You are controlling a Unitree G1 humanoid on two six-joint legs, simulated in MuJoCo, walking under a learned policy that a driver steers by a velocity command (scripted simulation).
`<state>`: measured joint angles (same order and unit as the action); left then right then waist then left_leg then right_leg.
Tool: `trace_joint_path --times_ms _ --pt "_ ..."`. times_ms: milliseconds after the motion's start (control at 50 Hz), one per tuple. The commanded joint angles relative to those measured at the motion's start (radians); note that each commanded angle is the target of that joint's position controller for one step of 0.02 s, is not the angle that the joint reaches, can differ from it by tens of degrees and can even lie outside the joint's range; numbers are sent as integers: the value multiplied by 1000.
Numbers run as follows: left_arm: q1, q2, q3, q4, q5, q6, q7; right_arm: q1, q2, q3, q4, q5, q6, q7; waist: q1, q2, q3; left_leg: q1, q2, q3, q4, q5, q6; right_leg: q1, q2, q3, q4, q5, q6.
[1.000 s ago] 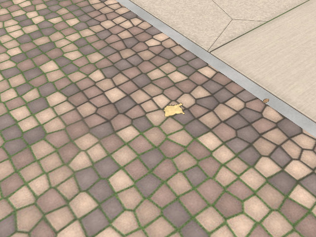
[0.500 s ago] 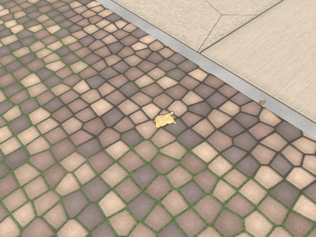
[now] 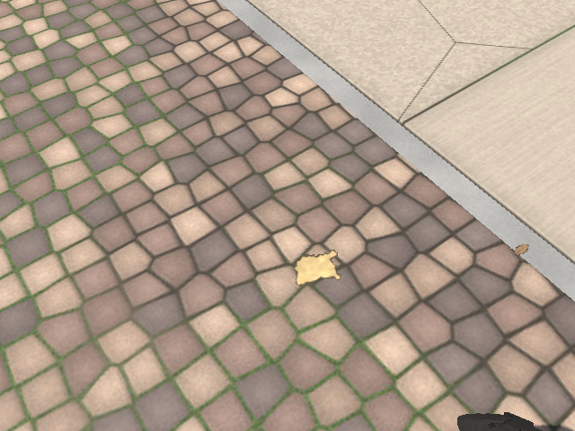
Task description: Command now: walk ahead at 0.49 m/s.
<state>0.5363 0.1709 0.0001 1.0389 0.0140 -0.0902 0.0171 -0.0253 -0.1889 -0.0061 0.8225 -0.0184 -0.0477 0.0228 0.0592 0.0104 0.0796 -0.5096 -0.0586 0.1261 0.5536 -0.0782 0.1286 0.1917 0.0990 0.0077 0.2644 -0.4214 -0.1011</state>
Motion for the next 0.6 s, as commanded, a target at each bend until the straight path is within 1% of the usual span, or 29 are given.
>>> trace_joint_path --times_ms 20,40,60,80,100,120,140,160,180,200,240,260,280,320,360,400,440,460,480,500,520,540,560,580,600 --pt "-71 171 30 -66 -1 -6 1 486 -203 -73 101 -19 -13 -36 -267 -42 -238 609 117 -173 -79 -118 92 -304 -223 15 643 983 -6" --pt "47 45 10 -79 -10 -3 -9 522 -282 -92 104 -42 -14 -34 -175 176 -330 848 418 -623 -81 -130 228 -634 -51 -34 1046 39 18" --pt "35 134 33 -65 -3 2 -9 469 -227 -86 105 1 -7 -19 -170 81 -317 802 443 -860 -257 -317 285 -793 -13 56 1180 -64 1" --pt "-69 161 40 -104 4 -1 -12 339 -181 -74 83 16 -9 -15 -119 32 -131 631 410 -704 -329 -403 244 -850 -87 67 1126 55 -10" --pt "-131 160 42 -117 7 -4 -18 282 -126 -63 77 13 -18 -10 -100 -9 -52 496 372 -612 -374 -330 213 -818 -114 57 1072 110 -12" --pt "-141 141 43 -114 10 3 -21 279 -94 -52 91 6 -29 -9 -65 -38 -8 401 331 -523 -393 -213 179 -770 -142 59 1021 128 -6" --pt "-122 116 39 -111 21 17 -26 294 -73 -44 111 5 -38 -14 -34 -29 -9 332 296 -451 -408 -142 150 -707 -161 59 973 136 7" --pt "-110 86 34 -104 23 28 -33 314 -68 -40 127 6 -48 -16 -20 -16 -12 301 275 -400 -420 -88 135 -673 -170 51 938 140 18" --pt "-113 75 32 -104 24 35 -35 338 -75 -39 142 9 -58 -17 -13 -12 -1 284 266 -356 -419 62 133 -667 -170 33 913 145 31" --pt "-125 71 33 -107 25 41 -35 361 -88 -39 156 10 -66 -17 -8 -8 3 275 261 -305 -411 221 131 -670 -173 17 883 153 43" --pt "-186 74 33 -125 20 49 -32 394 -107 -36 177 6 -70 -16 -7 9 4 284 237 -211 -381 508 110 -696 -175 -16 798 212 63" --pt "-222 74 31 -134 17 51 -31 408 -106 -32 184 6 -67 -15 -13 21 -3 297 217 -172 -362 611 90 -701 -172 -33 744 247 69" --pt "-257 71 28 -142 12 52 -29 417 -104 -27 189 6 -62 -16 -21 37 -12 306 196 -139 -345 673 67 -693 -163 -49 680 282 74" --pt "-324 60 20 -152 2 53 -27 443 -100 -19 200 9 -53 -21 -47 67 -29 330 170 -103 -318 715 26 -658 -141 -76 560 348 76" --pt "-369 60 15 -154 -3 55 -20 481 -100 -13 216 7 -44 -27 -74 84 -46 387 173 -103 -292 709 11 -643 -121 -89 483 387 74" --pt "-392 68 14 -151 -2 54 -10 501 -97 -9 229 1 -35 -34 -89 93 -51 440 197 -119 -258 691 22 -631 -110 -84 432 373 67" --pt "-385 79 16 -140 3 48 -1 495 -95 -7 237 -5 -28 -42 -84 95 -45 473 227 -147 -206 681 42 -600 -102 -71 378 310 49" --pt "-358 83 18 -126 4 43 3 485 -94 -7 238 -4 -26 -46 -72 91 -43 484 237 -165 -170 672 44 -568 -96 -65 330 288 36" --pt "-299 84 21 -100 5 34 9 469 -93 -8 240 1 -25 -50 -43 75 -48 486 231 -172 -108 648 31 -500 -89 -61 234 320 23" --pt "-229 97 26 -73 11 19 13 469 -95 -8 244 9 -26 -51 -10 34 -71 460 202 -163 -14 552 2 -386 -113 -32 114 490 11" --pt "-132 164 40 -50 23 4 17 500 -79 -2 228 15 -32 -54 -6 -38 -169 359 164 -140 115 283 -31 -188 -263 91 184 933 -18" --pt "-104 180 44 -39 14 15 17 651 18 17 260 51 -19 -55 -45 -204 -301 228 47 -86 316 -326 -63 -24 -475 280 227 1268 -204" --pt "-116 119 28 -44 -10 26 7 604 -56 -3 276 35 8 -60 -17 -154 -305 199 17 -120 400 -584 -71 -111 -502 352 157 1120 -258" --pt "-179 112 23 -51 -12 30 5 527 -76 -14 259 8 20 -58 -35 -114 -193 169 27 -146 443 -586 -81 -228 -462 317 92 917 -243" --pt "-236 98 17 -57 -7 36 9 476 -54 -14 255 -11 30 -52 -55 -75 -131 172 44 -160 433 -529 -91 -318 -421 284 39 735 -206"
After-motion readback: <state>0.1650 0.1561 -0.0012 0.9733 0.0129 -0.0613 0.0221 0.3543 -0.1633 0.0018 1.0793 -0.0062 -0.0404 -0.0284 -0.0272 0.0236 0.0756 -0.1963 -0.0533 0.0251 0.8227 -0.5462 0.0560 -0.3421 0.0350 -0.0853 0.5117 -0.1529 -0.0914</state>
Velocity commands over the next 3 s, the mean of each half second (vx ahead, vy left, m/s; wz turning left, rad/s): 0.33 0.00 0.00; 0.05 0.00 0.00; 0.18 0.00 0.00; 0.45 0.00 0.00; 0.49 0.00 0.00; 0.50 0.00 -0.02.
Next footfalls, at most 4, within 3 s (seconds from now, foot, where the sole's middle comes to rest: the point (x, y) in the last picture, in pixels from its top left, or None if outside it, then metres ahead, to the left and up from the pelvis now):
0.02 left None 0.18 0.05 -0.76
0.50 right None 0.37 -0.10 -0.76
0.84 left None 0.29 0.10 -0.76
1.92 left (302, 309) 0.73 0.05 -0.76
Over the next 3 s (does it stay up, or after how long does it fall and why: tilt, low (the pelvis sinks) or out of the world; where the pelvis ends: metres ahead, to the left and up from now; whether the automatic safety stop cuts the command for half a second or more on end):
stays up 1.15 -0.02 0.01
